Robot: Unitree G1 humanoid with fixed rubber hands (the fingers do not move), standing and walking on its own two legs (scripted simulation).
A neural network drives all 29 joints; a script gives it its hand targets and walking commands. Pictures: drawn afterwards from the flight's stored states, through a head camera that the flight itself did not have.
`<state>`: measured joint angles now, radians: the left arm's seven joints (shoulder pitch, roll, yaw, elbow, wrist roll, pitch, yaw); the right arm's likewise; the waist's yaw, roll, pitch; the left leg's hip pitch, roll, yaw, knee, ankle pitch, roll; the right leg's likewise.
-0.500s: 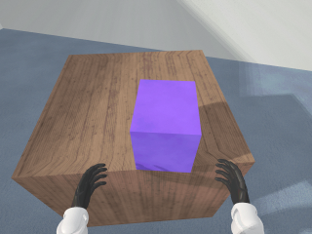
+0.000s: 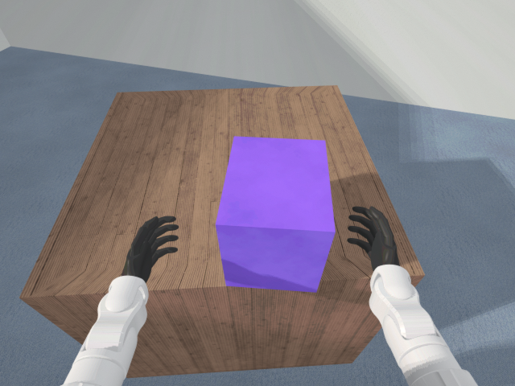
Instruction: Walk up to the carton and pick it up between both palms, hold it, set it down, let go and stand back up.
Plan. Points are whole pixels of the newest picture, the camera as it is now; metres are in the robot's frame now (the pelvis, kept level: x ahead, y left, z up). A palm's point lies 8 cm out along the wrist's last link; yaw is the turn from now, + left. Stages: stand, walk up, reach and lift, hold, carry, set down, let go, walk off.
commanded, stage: reach and lift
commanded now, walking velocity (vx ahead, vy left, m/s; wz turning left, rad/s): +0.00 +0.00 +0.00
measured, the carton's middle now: (275, 214) +0.43 +0.01 +0.00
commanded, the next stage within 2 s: none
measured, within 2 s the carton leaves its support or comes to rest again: neither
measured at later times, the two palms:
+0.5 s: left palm (155, 188) +0.36 +0.19 +0.14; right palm (410, 199) +0.35 -0.18 +0.13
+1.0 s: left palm (154, 134) +0.44 +0.20 +0.18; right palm (393, 151) +0.43 -0.17 +0.16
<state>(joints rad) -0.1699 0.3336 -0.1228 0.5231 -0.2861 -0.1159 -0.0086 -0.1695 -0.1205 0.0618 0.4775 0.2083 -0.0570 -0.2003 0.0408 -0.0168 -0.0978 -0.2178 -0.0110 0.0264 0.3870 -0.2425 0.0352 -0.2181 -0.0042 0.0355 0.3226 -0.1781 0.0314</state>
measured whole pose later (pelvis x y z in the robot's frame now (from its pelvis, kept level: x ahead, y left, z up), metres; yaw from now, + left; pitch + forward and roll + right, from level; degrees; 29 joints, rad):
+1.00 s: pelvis -0.02 -0.01 +0.00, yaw +2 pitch +13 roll +0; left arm -1.11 0.41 -0.06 1.13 -0.33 0.29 0.00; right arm -1.00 -0.19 -0.10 0.92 0.21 0.41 -0.20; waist -0.07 -0.01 -0.19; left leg -0.35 -0.03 -0.02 0.23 -0.10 0.02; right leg -0.35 -0.02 0.01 0.19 -0.07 0.02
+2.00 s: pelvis -0.01 -0.01 +0.00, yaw +2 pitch +24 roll +0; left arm -0.97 0.25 0.08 1.22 -0.11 -0.05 -0.02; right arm -0.87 -0.05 -0.24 1.06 0.02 0.00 -0.15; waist -0.07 -0.02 -0.26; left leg -0.48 -0.02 -0.01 0.06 0.00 0.01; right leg -0.49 -0.01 0.03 0.04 0.03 0.02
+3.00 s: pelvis +0.03 -0.01 +0.00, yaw +2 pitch +24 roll +0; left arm -0.85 0.01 0.45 1.09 0.32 -0.14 0.03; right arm -0.77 0.16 -0.56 0.93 -0.37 -0.12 -0.15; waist -0.04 -0.03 -0.28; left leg -0.36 -0.03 0.00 -0.09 0.03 0.02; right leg -0.38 -0.02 0.01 -0.09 0.05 0.02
